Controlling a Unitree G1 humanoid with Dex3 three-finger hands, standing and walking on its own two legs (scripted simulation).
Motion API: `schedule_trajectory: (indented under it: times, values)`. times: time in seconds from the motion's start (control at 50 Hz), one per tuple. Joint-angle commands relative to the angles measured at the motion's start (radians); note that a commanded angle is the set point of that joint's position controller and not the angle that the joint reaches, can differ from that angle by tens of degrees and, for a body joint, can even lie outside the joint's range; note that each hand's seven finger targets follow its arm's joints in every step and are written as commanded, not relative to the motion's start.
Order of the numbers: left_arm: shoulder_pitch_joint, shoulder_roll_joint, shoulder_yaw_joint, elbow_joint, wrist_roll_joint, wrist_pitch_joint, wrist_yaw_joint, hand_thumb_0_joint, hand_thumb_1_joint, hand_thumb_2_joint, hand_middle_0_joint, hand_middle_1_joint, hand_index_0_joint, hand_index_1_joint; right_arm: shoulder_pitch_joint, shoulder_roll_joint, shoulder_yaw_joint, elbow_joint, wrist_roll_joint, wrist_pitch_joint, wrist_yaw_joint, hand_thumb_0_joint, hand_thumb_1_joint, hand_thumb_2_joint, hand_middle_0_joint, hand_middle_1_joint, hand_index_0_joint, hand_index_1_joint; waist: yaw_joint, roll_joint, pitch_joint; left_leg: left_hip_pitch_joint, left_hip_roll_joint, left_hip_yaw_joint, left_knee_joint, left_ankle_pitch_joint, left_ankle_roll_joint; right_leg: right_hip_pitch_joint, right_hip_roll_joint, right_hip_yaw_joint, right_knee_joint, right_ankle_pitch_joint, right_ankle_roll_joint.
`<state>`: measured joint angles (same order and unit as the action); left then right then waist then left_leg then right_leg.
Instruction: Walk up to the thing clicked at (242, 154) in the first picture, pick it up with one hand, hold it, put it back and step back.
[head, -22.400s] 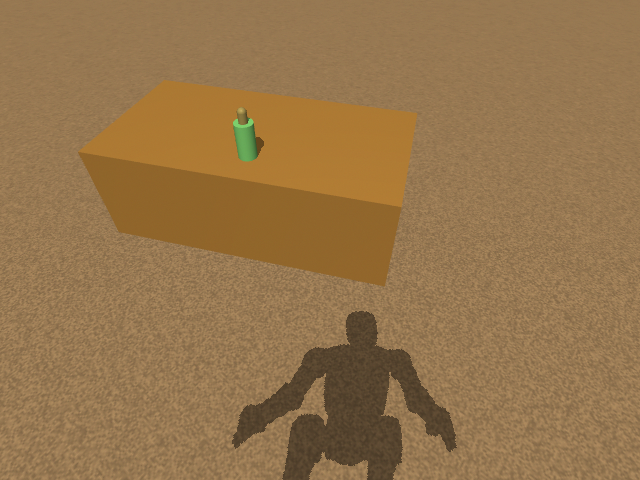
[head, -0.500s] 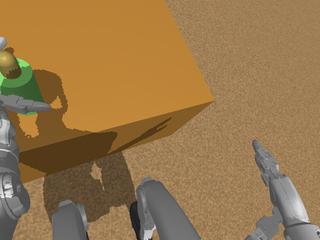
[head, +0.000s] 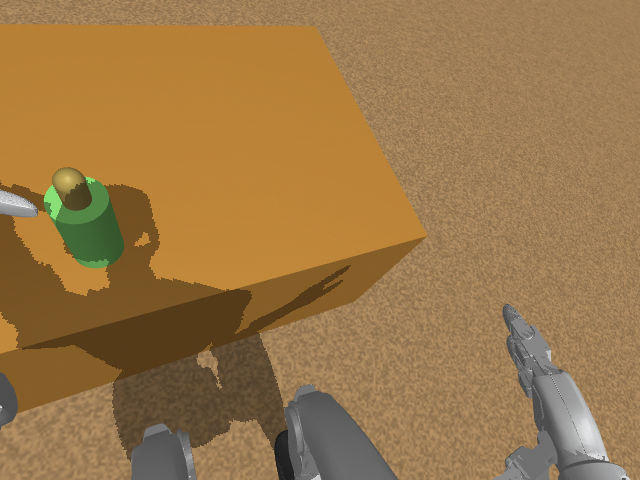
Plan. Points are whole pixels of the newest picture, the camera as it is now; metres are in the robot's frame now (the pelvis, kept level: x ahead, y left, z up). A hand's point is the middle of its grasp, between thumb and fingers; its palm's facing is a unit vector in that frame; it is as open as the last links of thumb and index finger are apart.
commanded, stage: rise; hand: left
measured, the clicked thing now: (84, 215) +0.53 +0.18 -0.10
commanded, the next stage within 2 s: home in 0.10 s
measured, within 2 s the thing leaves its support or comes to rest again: neither
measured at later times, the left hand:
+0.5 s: hand out of the picture +0.46 +0.36 +0.12, palm faces +0.41 -0.85 -0.34, open 16.8 cm
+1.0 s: hand (2, 440) +0.26 +0.20 +0.06, palm faces +0.21 -0.95 -0.24, open 17.2 cm
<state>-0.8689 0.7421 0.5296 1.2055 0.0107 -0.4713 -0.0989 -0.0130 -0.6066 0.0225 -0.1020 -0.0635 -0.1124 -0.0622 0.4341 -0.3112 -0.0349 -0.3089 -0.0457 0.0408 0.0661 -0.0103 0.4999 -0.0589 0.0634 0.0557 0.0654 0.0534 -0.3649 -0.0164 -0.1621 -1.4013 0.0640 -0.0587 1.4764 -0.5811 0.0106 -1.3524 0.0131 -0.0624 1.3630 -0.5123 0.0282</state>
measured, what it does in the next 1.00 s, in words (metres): rises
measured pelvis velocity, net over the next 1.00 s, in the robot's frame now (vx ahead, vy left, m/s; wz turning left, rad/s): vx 0.06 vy -0.01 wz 0.06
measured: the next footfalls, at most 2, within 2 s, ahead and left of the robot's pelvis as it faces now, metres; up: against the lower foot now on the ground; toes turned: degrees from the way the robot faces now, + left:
none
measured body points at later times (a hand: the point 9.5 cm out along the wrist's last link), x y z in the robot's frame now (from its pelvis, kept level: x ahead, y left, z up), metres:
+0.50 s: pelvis +0.03 +0.01 +0.09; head +0.12 +0.04 +0.53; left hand +0.43 +0.40 +0.14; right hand +0.21 -0.20 +0.07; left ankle +0.04 +0.11 -0.58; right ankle +0.06 -0.14 -0.58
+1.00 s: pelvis +0.06 -0.01 +0.12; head +0.09 +0.00 +0.56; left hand +0.24 +0.25 +0.08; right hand +0.23 -0.23 +0.07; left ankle +0.04 +0.11 -0.58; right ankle +0.06 -0.14 -0.58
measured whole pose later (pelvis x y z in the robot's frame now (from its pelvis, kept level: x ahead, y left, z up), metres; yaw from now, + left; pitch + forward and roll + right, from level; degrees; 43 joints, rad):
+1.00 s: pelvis +0.06 -0.01 +0.12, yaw +3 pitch +10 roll -1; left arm 0.29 0.23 0.05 0.22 -0.05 0.04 0.10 -0.01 -0.50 0.08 -0.06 -0.06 -0.07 -0.07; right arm 0.39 -0.21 0.03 0.18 0.05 0.09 -0.08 0.01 -0.87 -0.89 0.20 0.30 0.20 0.30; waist -0.01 0.01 -0.12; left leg -0.61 0.03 0.00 0.89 -0.46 0.00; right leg -0.60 -0.02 -0.02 0.86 -0.43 0.02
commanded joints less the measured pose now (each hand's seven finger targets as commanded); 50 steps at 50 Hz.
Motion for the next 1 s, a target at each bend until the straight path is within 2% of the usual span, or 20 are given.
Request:
schedule_trajectory:
  times: [0.0,0.02,0.04,0.08,0.1,0.2,0.24,0.3,0.34,0.38,0.42,0.5,0.52,0.6,0.66,0.68,0.76,0.94,0.96,0.98]
  values:
    - [-0.246,0.149,0.005,-0.1,-0.051,-0.016,-0.05,0.0,-0.611,0.0,-0.054,-0.028,-0.076,-0.011,0.027,-0.18,-0.126,-0.154,0.01,-0.059,-0.033,0.0,0.547,-0.046,0.051,0.051,0.051,0.051,0.06,0.271,-0.423,0.494,-0.016,-0.025,-0.283,0.287,-0.021,0.267,0.035,-0.002,-0.186,0.206,-0.059]
    - [-0.244,0.115,-0.022,-0.105,-0.055,-0.014,-0.065,0.0,-0.572,0.063,-0.048,-0.049,-0.051,-0.051,0.031,-0.161,-0.109,-0.151,0.011,-0.065,-0.035,0.0,0.576,-0.04,0.054,0.051,0.052,0.051,0.058,0.253,-0.422,0.497,-0.017,-0.02,-0.288,0.299,-0.016,0.285,0.036,-0.001,-0.201,0.223,-0.058]
    - [-0.107,0.216,-0.013,0.041,0.059,0.084,-0.005,0.0,-0.611,0.042,-0.066,-0.039,-0.066,-0.043,0.096,-0.182,-0.124,-0.187,0.02,-0.047,-0.033,0.0,0.514,-0.053,0.057,0.051,0.054,0.051,0.105,0.272,-0.45,0.605,-0.023,-0.014,-0.348,0.325,-0.024,0.347,0.036,-0.013,-0.241,0.227,-0.06]
    - [-0.294,0.183,-0.054,-0.177,0.031,0.135,0.032,0.0,-0.611,0.072,-0.067,-0.072,-0.064,-0.079,0.117,-0.15,-0.088,-0.146,0.033,-0.023,-0.03,0.0,0.515,-0.058,0.054,0.052,0.053,0.052,0.109,0.291,-0.477,0.653,-0.02,-0.008,-0.38,0.331,-0.032,0.37,0.04,-0.004,-0.269,0.231,-0.062]
    - [-0.367,0.254,-0.027,-0.271,0.036,0.149,0.046,0.0,-0.611,0.08,-0.071,-0.072,-0.066,-0.081,0.109,-0.162,-0.101,-0.157,0.037,-0.015,-0.034,0.0,0.512,-0.062,0.052,0.053,0.053,0.053,0.122,0.315,-0.567,0.705,-0.022,-0.007,-0.389,0.36,-0.032,0.412,0.04,-0.001,-0.28,0.257,-0.06]
    - [-0.348,0.37,0.005,-0.302,0.073,0.228,0.141,0.0,-0.469,0.174,-0.071,-0.088,-0.07,-0.089,0.062,-0.17,-0.102,-0.034,0.043,0.031,-0.057,0.0,0.284,-0.186,0.133,0.135,0.133,0.135,0.181,0.317,-0.518,0.798,-0.024,0.0,-0.457,0.451,-0.037,0.484,0.034,0.011,-0.337,0.294,-0.063]
    - [-0.349,0.319,-0.034,-0.297,0.075,0.247,0.163,0.0,-0.374,0.16,-0.068,-0.084,-0.067,-0.084,0.036,-0.128,-0.06,0.035,0.045,0.039,-0.059,0.0,0.124,-0.346,0.144,0.206,0.144,0.206,0.196,0.318,-0.438,0.788,-0.029,0.011,-0.491,0.416,-0.036,0.511,0.027,0.016,-0.37,0.282,-0.063]
    - [-0.247,0.189,-0.102,-0.137,0.078,0.278,0.172,0.0,-0.404,0.142,-0.065,-0.079,-0.064,-0.079,-0.057,-0.043,0.056,0.112,0.046,0.033,-0.049,0.0,-0.116,-0.586,0.149,0.214,0.149,0.214,0.218,0.262,-0.291,0.722,-0.032,0.021,-0.532,0.377,-0.029,0.518,0.025,0.017,-0.416,0.256,-0.06]
    - [-0.215,0.158,-0.119,-0.122,0.078,0.291,0.17,0.0,-0.408,0.14,-0.065,-0.079,-0.065,-0.079,-0.12,-0.021,0.106,0.102,0.043,0.024,-0.046,0.0,-0.276,-0.67,0.16,0.233,0.16,0.233,0.24,0.242,-0.321,0.74,-0.03,0.031,-0.549,0.407,-0.026,0.57,0.022,0.015,-0.438,0.282,-0.058]
    - [-0.152,0.14,-0.126,-0.108,0.076,0.306,0.161,0.0,-0.416,0.136,-0.065,-0.078,-0.064,-0.079,-0.076,-0.033,0.092,0.143,0.037,0.033,-0.044,0.0,-0.436,-0.687,0.163,0.238,0.163,0.238,0.245,0.251,-0.355,0.798,-0.025,0.034,-0.559,0.451,-0.031,0.575,0.024,0.006,-0.458,0.306,-0.056]
    - [-0.049,0.089,-0.156,-0.153,0.062,0.33,0.149,0.0,-0.444,0.119,-0.062,-0.073,-0.061,-0.073,-0.012,-0.085,0.025,0.119,0.042,0.036,-0.046,0.0,-0.587,-0.72,0.169,0.248,0.169,0.248,0.232,0.198,-0.398,0.863,-0.018,0.033,-0.575,0.513,-0.033,0.627,0.028,-0.005,-0.481,0.357,-0.056]
    - [0.054,0.077,-0.171,-0.399,0.026,0.375,0.136,0.0,-0.408,0.139,-0.065,-0.078,-0.064,-0.078,0.049,-0.144,-0.063,0.139,0.073,0.055,-0.055,0.0,-0.606,-0.732,0.171,0.252,0.171,0.252,0.25,0.167,-0.433,0.957,-0.019,0.033,-0.605,0.616,-0.035,0.701,0.027,-0.004,-0.515,0.45,-0.054]
    - [0.108,0.015,-0.203,-0.367,0.018,0.391,0.137,0.0,-0.404,0.141,-0.066,-0.078,-0.065,-0.079,0.03,-0.12,-0.045,0.17,0.079,0.057,-0.059,0.0,-0.637,-0.751,0.175,0.257,0.175,0.257,0.246,0.118,-0.351,0.923,-0.017,0.029,-0.619,0.58,-0.034,0.684,0.028,-0.009,-0.523,0.424,-0.053]
    - [0.299,-0.119,-0.266,-0.546,-0.014,0.417,0.148,0.0,-0.479,0.098,-0.059,-0.067,-0.058,-0.067,-0.019,-0.038,0.006,0.234,0.101,0.035,-0.072,0.0,-0.811,-0.852,0.192,0.287,0.192,0.287,0.297,0.105,-0.262,0.884,-0.03,0.037,-0.673,0.479,-0.023,0.719,0.018,0.0,-0.551,0.362,-0.056]
    - [0.387,-0.171,-0.294,-0.709,-0.028,0.422,0.16,0.0,-0.504,0.084,-0.057,-0.063,-0.056,-0.063,-0.033,-0.016,0.032,0.247,0.098,0.026,-0.084,0.0,-0.879,-0.892,0.199,0.298,0.199,0.298,0.327,0.135,-0.238,0.906,-0.034,0.046,-0.707,0.457,-0.032,0.763,0.008,0.001,-0.565,0.338,-0.059]
    - [0.41,-0.141,-0.275,-0.788,-0.03,0.419,0.17,0.0,-0.496,0.088,-0.058,-0.064,-0.057,-0.064,-0.056,-0.013,0.033,0.238,0.097,0.024,-0.091,0.0,-0.883,-0.895,0.2,0.299,0.2,0.299,0.349,0.158,-0.258,0.911,-0.039,0.053,-0.709,0.471,-0.034,0.798,0.004,0.006,-0.57,0.352,-0.059]
    - [0.662,-0.16,-0.265,-0.993,-0.043,0.421,0.207,0.0,-0.529,0.07,-0.056,-0.059,-0.055,-0.06,-0.073,-0.041,0.001,0.249,0.095,0.019,-0.126,0.0,-0.887,-0.897,0.2,0.3,0.2,0.3,0.377,0.148,-0.225,0.909,-0.05,0.077,-0.717,0.465,-0.025,0.876,-0.01,0.026,-0.584,0.382,-0.052]
    - [1.133,-0.433,-0.468,-1.173,-0.059,0.458,0.198,0.0,-0.509,0.083,-0.061,-0.064,-0.06,-0.065,-0.027,-0.001,0.003,0.28,0.088,0.007,-0.155,0.0,-0.889,-0.899,0.201,0.301,0.201,0.301,0.345,0.026,-0.126,0.9,-0.053,0.094,-0.702,0.426,-0.005,0.862,-0.017,0.027,-0.602,0.39,-0.032]
    - [1.137,-0.367,-0.414,-1.258,-0.056,0.468,0.224,0.0,-0.51,0.085,-0.066,-0.069,-0.065,-0.07,-0.093,-0.037,-0.002,0.548,0.098,0.013,-0.173,0.0,-0.853,-0.878,0.197,0.294,0.197,0.294,0.353,0.052,-0.098,0.922,-0.054,0.074,-0.707,0.415,-0.006,0.883,0.0,0.012,-0.619,0.38,-0.032]
    - [1.237,-0.431,-0.465,-1.216,-0.052,0.485,0.221,0.0,-0.516,0.08,-0.063,-0.066,-0.062,-0.067,-0.087,-0.026,0.005,0.507,0.098,0.003,-0.181,0.0,-0.835,-0.867,0.195,0.291,0.195,0.291,0.334,0.005,-0.075,0.913,-0.055,0.082,-0.697,0.423,-0.001,0.873,-0.001,0.015,-0.628,0.392,-0.028]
